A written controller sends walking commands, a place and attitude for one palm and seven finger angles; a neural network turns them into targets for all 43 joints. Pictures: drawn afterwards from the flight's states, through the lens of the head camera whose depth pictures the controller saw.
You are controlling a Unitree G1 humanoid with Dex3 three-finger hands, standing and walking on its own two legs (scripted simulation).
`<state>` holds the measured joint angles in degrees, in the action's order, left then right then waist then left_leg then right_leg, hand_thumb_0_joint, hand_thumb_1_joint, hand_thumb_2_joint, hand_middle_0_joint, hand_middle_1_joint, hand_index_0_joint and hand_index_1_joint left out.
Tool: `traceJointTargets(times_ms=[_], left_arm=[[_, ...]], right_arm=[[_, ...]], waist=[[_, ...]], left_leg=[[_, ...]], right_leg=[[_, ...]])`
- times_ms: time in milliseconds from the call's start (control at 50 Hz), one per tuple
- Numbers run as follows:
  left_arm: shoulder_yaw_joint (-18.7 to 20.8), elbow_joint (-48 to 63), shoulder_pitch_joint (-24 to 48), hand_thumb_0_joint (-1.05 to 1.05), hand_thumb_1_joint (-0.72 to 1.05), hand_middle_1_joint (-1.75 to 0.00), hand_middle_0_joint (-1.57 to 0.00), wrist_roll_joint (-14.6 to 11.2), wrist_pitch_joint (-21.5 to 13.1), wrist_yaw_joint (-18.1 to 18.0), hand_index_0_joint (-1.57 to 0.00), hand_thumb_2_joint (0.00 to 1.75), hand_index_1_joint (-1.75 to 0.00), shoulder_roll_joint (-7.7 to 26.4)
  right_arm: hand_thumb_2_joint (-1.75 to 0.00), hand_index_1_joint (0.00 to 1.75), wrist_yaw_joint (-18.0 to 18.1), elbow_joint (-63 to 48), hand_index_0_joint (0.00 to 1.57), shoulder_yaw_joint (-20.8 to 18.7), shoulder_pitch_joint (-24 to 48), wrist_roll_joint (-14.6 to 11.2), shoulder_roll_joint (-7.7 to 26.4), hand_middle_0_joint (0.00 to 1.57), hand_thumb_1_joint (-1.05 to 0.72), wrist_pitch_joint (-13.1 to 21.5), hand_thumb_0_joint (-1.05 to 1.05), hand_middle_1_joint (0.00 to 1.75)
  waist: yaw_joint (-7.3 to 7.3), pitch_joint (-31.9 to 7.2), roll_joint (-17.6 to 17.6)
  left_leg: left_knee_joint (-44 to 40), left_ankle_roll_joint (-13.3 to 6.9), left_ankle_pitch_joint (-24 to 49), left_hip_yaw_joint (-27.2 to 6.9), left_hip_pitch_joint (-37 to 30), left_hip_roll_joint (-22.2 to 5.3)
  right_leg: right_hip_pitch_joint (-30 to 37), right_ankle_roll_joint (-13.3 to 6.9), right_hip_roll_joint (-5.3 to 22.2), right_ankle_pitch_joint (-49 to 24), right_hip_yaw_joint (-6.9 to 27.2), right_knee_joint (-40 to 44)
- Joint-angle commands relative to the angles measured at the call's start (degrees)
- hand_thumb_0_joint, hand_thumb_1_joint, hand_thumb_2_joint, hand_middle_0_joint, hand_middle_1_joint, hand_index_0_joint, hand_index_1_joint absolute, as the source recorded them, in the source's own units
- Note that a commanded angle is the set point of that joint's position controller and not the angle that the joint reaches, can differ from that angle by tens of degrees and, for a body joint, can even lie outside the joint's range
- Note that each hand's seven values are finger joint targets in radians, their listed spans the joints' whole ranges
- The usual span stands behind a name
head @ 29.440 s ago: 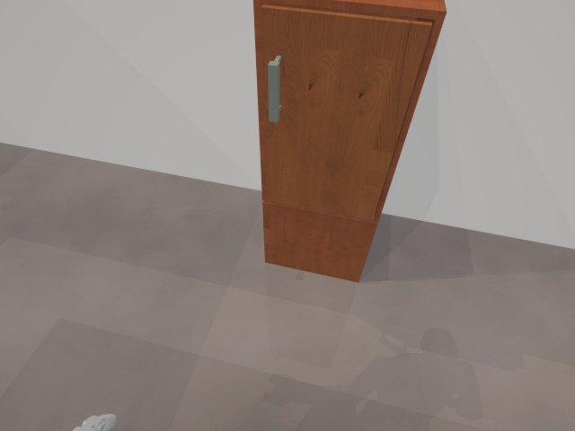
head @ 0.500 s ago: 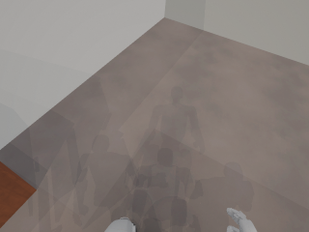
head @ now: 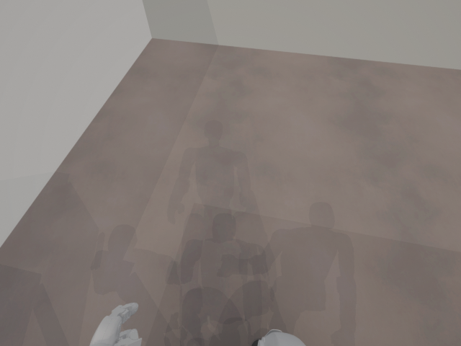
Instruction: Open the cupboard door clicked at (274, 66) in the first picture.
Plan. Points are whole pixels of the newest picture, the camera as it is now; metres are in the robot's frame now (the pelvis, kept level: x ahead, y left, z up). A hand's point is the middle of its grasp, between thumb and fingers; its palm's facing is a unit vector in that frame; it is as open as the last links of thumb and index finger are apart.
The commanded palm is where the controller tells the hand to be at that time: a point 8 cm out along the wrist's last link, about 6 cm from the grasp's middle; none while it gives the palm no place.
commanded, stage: walk to a spot facing it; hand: left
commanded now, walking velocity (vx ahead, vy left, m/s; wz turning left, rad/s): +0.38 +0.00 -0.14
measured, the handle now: out of the picture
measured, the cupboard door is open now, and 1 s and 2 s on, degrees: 53 53 53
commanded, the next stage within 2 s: turn to face it in 0.70 s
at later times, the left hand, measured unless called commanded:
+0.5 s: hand (151, 330) +0.17 +0.17 -0.18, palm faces +0.06 -0.99 -0.13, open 7.4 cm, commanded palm none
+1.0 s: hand (185, 154) +0.61 +0.13 -0.15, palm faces -0.18 -0.96 -0.23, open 7.4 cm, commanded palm none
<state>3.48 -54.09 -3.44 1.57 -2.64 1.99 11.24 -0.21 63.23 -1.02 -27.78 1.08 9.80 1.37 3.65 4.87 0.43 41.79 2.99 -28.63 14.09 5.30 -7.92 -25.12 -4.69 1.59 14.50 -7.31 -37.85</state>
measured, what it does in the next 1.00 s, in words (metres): walks ahead: left foot, then right foot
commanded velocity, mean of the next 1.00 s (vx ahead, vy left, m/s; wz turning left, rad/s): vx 0.25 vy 0.00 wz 0.00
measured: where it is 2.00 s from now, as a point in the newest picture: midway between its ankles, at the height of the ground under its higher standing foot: (249, 250)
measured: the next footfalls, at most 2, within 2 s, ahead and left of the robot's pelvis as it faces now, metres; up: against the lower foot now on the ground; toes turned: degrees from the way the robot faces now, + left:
left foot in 0.48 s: +0.40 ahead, +0.11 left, +0.00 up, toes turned +6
right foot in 0.94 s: +0.54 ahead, -0.15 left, +0.00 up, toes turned -16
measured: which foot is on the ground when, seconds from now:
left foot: up 0.00-0.46, down 0.48-0.94, up 0.96-1.00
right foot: down 0.00-0.48, up 0.50-0.92, down 0.94-1.00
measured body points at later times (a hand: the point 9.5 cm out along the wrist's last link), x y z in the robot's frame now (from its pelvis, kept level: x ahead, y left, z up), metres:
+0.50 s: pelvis +0.26 +0.02 -0.01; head +0.28 +0.03 +0.44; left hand +0.17 +0.22 -0.17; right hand +0.39 -0.22 -0.13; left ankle +0.36 +0.10 -0.72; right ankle +0.07 -0.07 -0.69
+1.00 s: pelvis +0.47 -0.03 +0.01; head +0.52 -0.05 +0.45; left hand +0.62 +0.18 -0.13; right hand +0.33 -0.22 -0.14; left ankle +0.37 +0.10 -0.69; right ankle +0.50 -0.14 -0.72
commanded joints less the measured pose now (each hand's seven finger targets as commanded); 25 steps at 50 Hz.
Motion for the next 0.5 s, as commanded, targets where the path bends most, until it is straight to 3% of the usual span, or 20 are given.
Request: traceJointTargets(times_ms=[0,20,40,80,100,140,240,340,380,400,420,440,460,480], left_arm=[[2.88,-4.16,-21.13,0.00,0.90,-0.30,-0.20,-1.37,-0.86,-2.40,-0.20,0.90,-0.30,12.07],[1.90,-3.64,-17.63,0.00,0.90,-0.30,-0.20,-1.53,-0.79,-2.49,-0.20,0.90,-0.30,9.57],[1.31,-3.04,-14.96,0.00,0.90,-0.30,-0.20,-1.47,-1.05,-2.50,-0.20,0.90,-0.30,7.82],[0.31,-3.17,-12.85,0.00,0.90,-0.30,-0.20,-1.07,-1.92,-2.26,-0.20,0.90,-0.30,5.62],[0.06,-3.53,-13.23,0.00,0.90,-0.30,-0.20,-0.90,-2.29,-2.15,-0.20,0.90,-0.30,4.53],[0.21,-4.60,-14.82,0.00,0.90,-0.30,-0.20,-0.71,-2.94,-2.16,-0.20,0.90,-0.30,3.34],[-0.20,-6.85,-19.30,0.00,0.90,-0.30,-0.20,-0.84,-3.56,-2.37,-0.20,0.90,-0.30,4.12],[-0.39,-8.72,-21.24,0.00,0.90,-0.30,-0.20,-0.42,-3.28,-2.93,-0.20,0.90,-0.30,5.53],[-0.02,-8.82,-20.30,0.00,0.90,-0.30,-0.20,-0.43,-3.33,-3.03,-0.20,0.90,-0.30,6.89],[0.08,-8.73,-19.86,0.00,0.90,-0.30,-0.20,-0.54,-3.22,-2.99,-0.20,0.90,-0.30,7.25],[0.09,-8.60,-18.84,0.00,0.90,-0.30,-0.20,-0.80,-3.13,-2.95,-0.20,0.90,-0.30,7.21],[-0.05,-7.57,-20.33,0.00,0.90,-0.30,-0.20,-1.12,-2.94,-2.59,-0.20,0.90,-0.30,4.95],[-0.83,-5.92,-22.64,0.00,0.90,-0.30,-0.20,-1.96,-3.02,-1.92,-0.20,0.90,-0.30,2.13],[-0.37,-4.70,-17.74,0.00,0.90,-0.30,-0.20,-1.50,-2.88,-2.29,-0.20,0.90,-0.30,3.89]], right_arm=[[-0.90,0.30,0.56,-7.81,0.20,-2.04,10.03,-0.96,5.81,0.20,-0.90,2.79,0.00,0.30],[-0.90,0.30,0.75,-7.64,0.20,-2.22,10.90,-0.75,4.80,0.20,-0.90,2.39,0.00,0.30],[-0.90,0.30,0.69,-6.54,0.20,-2.14,9.68,-0.38,3.74,0.20,-0.90,1.82,0.00,0.30],[-0.90,0.30,0.31,-4.69,0.20,-1.79,5.87,0.06,1.60,0.20,-0.90,0.44,0.00,0.30],[-0.90,0.30,0.18,-4.17,0.20,-1.84,5.38,0.18,1.17,0.20,-0.90,0.02,0.00,0.30],[-0.90,0.30,-0.21,-4.39,0.20,-2.21,6.63,0.21,0.51,0.20,-0.90,-0.20,0.00,0.30],[-0.90,0.30,-1.08,-8.25,0.20,-2.39,17.46,-0.14,2.01,0.20,-0.90,0.48,0.00,0.30],[-0.90,0.30,-1.68,-10.45,0.20,-2.19,24.96,-0.35,2.57,0.20,-0.90,1.08,0.00,0.30],[-0.90,0.30,-1.22,-9.58,0.20,-2.37,21.72,-0.13,3.27,0.20,-0.90,1.52,0.00,0.30],[-0.90,0.30,-0.74,-7.84,0.20,-2.60,16.34,0.15,4.09,0.20,-0.90,1.76,0.00,0.30],[-0.90,0.30,-0.24,-5.15,0.20,-3.16,7.80,0.54,6.12,0.20,-0.90,1.97,0.00,0.30],[-0.90,0.30,0.33,-3.27,0.20,-4.48,-0.83,1.40,12.03,0.20,-0.90,2.23,0.00,0.30],[-0.90,0.30,0.89,-2.72,0.20,-5.33,-6.29,1.58,16.47,0.20,-0.90,2.35,0.00,0.30],[-0.90,0.30,1.34,-3.00,0.20,-4.96,-3.44,0.60,15.47,0.20,-0.90,1.72,0.00,0.30]], waist=[[-10.38,-11.24,-10.15],[-7.84,-7.92,-5.37],[-5.77,-6.23,-3.11],[-2.32,-3.77,-4.96],[-1.85,-3.02,-6.11],[-1.60,-2.68,-6.19],[-3.98,-1.40,-6.18],[-4.69,2.59,-5.40],[-2.23,0.94,-5.17],[0.25,-1.36,-4.16],[4.01,-5.39,-3.62],[6.37,-12.22,6.73],[5.79,-19.07,18.51],[4.62,-16.02,11.17]], left_leg=[[35.50,-1.37,2.71,-12.07,36.43,0.34],[32.78,-0.90,5.84,-13.02,33.99,-0.96],[29.22,-0.76,7.87,-12.67,30.16,-1.73],[23.43,-0.13,10.76,-11.41,25.93,-1.49],[21.35,0.19,11.93,-10.81,25.42,-1.01],[17.80,0.36,15.64,-10.53,26.72,-0.47],[9.86,-0.29,19.45,-10.35,33.71,0.04],[-0.54,-2.39,17.73,-8.43,29.96,2.20],[-4.45,-4.00,15.48,-6.10,22.01,5.33],[-6.98,-4.87,16.44,-4.47,14.26,7.79],[-10.20,-6.15,20.11,-5.62,1.64,7.62],[-11.64,-10.49,21.46,-20.76,-12.91,-3.64],[-19.38,-17.69,26.45,-42.74,-22.70,-18.62],[-23.69,-19.36,24.37,-45.27,-16.69,-20.20]], right_leg=[[36.59,-9.45,20.43,-21.03,30.53,18.58],[29.33,-7.97,18.42,-23.85,24.32,19.12],[23.89,-6.80,16.53,-24.58,19.81,20.70],[16.70,-4.90,13.21,-24.84,12.26,23.32],[15.54,-4.81,12.23,-24.54,11.58,24.45],[16.68,-4.73,11.02,-23.80,10.64,25.76],[25.54,-5.10,11.86,-28.51,11.00,25.03],[27.31,-4.46,13.73,-33.60,10.28,24.02],[27.12,-3.74,13.55,-45.94,8.05,18.01],[25.37,-2.54,11.97,-50.93,6.21,11.82],[19.45,-0.90,10.24,-48.26,4.59,1.27],[7.04,1.94,4.35,-28.10,2.26,-14.53],[-5.45,3.14,-3.77,13.70,2.21,-35.48],[-8.85,1.92,-1.24,15.10,9.11,-43.82]])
